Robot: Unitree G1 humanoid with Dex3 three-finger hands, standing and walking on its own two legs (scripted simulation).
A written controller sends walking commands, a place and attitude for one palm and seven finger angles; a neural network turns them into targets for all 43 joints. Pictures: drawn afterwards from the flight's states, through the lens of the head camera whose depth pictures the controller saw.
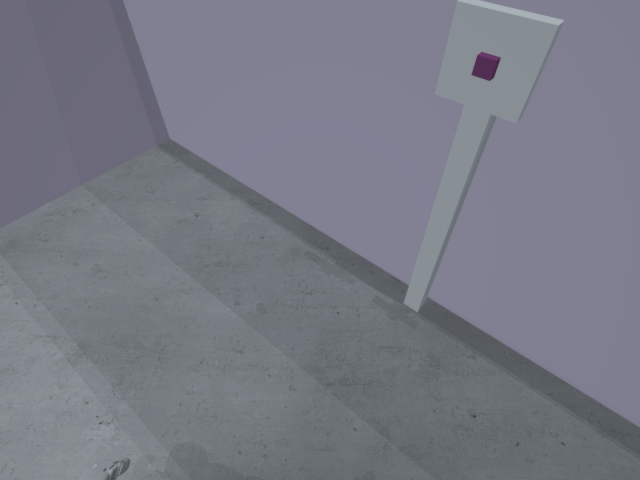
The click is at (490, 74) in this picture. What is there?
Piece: button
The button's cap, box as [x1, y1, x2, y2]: [472, 52, 500, 80]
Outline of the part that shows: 481,52 477,55 472,74 490,80 494,75 500,57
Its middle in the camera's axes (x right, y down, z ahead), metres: +0.31 -0.32 +0.73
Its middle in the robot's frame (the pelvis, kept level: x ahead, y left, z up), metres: +0.79 -0.28 +0.15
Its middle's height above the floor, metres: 0.92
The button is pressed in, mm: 0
